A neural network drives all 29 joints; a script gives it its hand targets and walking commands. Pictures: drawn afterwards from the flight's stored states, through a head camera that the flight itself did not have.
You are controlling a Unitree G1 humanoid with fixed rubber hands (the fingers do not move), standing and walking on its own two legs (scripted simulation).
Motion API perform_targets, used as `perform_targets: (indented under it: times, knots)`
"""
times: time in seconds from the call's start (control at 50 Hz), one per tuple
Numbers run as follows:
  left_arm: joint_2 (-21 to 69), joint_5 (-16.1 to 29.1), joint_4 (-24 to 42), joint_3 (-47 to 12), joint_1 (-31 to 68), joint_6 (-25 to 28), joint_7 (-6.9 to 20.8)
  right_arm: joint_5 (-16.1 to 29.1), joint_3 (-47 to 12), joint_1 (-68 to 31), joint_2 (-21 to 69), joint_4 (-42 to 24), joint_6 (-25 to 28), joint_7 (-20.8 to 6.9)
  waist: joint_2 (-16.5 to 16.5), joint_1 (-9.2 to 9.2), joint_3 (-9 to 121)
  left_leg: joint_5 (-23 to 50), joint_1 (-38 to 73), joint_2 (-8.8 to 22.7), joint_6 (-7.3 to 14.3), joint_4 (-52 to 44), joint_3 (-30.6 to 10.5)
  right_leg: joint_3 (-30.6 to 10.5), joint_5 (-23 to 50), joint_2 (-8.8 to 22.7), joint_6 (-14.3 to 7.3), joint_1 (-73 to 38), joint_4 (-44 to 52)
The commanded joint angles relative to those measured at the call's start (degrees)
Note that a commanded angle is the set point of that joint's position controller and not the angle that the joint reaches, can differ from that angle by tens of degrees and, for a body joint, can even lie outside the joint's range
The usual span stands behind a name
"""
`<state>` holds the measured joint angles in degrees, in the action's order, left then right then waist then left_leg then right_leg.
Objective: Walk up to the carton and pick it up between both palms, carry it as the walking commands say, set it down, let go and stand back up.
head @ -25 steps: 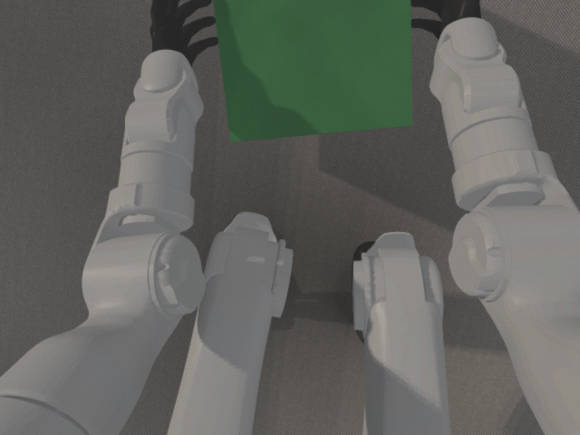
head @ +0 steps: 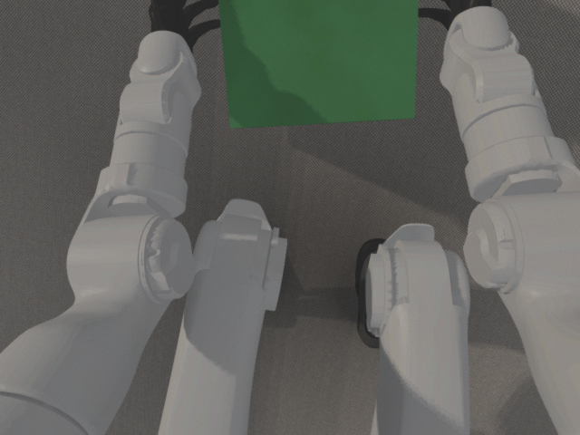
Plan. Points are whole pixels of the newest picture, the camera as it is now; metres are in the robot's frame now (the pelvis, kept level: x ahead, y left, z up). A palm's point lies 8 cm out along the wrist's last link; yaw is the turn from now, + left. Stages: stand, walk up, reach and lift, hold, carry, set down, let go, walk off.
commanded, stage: set down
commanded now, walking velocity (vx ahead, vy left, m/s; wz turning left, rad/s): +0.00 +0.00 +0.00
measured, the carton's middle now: (314, 11) +0.56 +0.05 -0.26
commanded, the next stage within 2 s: none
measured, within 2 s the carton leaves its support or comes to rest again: rests again in 1.08 s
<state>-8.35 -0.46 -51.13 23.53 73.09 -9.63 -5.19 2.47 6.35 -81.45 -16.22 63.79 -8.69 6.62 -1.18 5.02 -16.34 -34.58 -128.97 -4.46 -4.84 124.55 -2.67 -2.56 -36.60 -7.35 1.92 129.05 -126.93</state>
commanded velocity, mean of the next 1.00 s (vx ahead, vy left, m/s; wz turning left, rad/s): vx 0.00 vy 0.00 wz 0.00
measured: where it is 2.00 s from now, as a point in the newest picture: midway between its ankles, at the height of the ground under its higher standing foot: (309, 297)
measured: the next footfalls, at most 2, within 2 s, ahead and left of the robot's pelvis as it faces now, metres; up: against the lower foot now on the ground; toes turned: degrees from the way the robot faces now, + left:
none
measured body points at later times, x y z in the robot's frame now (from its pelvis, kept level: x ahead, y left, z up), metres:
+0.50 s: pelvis +0.00 +0.00 -0.01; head +0.36 +0.00 +0.25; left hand +0.51 +0.20 -0.19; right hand +0.55 -0.11 -0.21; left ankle +0.11 +0.13 -0.34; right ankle +0.09 -0.11 -0.34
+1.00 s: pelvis -0.01 +0.00 -0.01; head +0.36 -0.01 +0.24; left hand +0.51 +0.21 -0.19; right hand +0.55 -0.11 -0.22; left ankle +0.11 +0.13 -0.34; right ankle +0.09 -0.11 -0.34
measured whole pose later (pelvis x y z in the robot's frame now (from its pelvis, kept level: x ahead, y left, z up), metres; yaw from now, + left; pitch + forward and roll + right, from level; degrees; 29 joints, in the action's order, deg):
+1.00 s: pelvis -0.01 +0.00 -0.01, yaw +0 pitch +35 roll +2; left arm -13.2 0.2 -60.5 22.9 79.2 -7.4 -1.0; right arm -0.8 7.0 -84.1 -17.4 66.5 -8.0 1.9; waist 0.9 5.1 -22.8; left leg -34.3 -128.0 -3.1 -3.9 127.6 -1.5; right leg -1.4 -36.4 -4.5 0.4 128.2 -130.1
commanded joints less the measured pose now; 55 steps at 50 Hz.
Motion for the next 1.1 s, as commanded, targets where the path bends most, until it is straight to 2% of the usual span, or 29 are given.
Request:
perform_targets:
  times: [0.0, 0.16, 0.62, 0.84, 1.08]
  knots:
    - [43.3, 4.0, 4.3, -20.7, 34.0, 1.0, 14.2, 3.6, -13.7, -29.7, 48.9, -9.6, 2.6, -14.0, -3.6, 2.26, 59.3, 24.5, 27.5, -1.9, 2.8, -6.7, 7.6, 4.2, 23.9, -1.0, -1.6, -25.5, 9.9]
    - [42.5, 2.8, 1.4, -18.3, 33.9, 0.7, 15.0, 1.5, -10.9, -29.2, 47.0, -6.8, 2.3, -14.6, -3.5, 1.43, 53.1, 20.5, 24.2, -1.9, 3.0, -6.8, 7.2, 3.9, 20.0, -0.6, -2.1, -23.1, 10.0]
    - [41.7, 4.2, -2.7, -16.4, 31.5, 2.1, 15.6, 1.9, -11.9, -30.1, 43.1, -8.0, 4.0, -15.0, -3.9, 0.89, 48.5, 23.0, 21.6, -1.8, 3.2, -4.7, 6.1, 2.7, 23.1, 0.3, -2.6, -23.4, 8.1]
    - [40.1, 3.3, -5.1, -14.6, 30.1, 1.9, 15.9, -0.3, -9.9, -28.2, 40.9, -5.9, 3.3, -15.6, -3.6, 0.3, 43.1, 19.5, 19.3, -1.8, 3.4, -4.6, 5.7, 2.4, 19.6, 0.7, -2.9, -21.8, 8.1]
    - [38.0, 3.0, -6.0, -13.1, 29.6, 2.2, 15.8, -1.6, -8.8, -27.7, 38.4, -5.3, 3.1, -15.8, -3.5, 0.26, 41.0, 18.8, 18.5, -1.6, 3.4, -4.2, 5.5, 2.2, 19.0, 1.2, -2.9, -21.9, 7.6]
